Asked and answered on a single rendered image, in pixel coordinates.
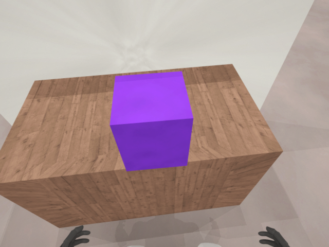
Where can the pedestal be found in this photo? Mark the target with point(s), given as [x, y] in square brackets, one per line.
[60, 160]

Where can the carton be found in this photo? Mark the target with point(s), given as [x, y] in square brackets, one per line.
[151, 120]

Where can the robot right hand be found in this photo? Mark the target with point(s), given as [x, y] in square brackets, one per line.
[279, 241]

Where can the robot left hand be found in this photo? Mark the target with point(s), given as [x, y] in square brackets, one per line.
[77, 232]

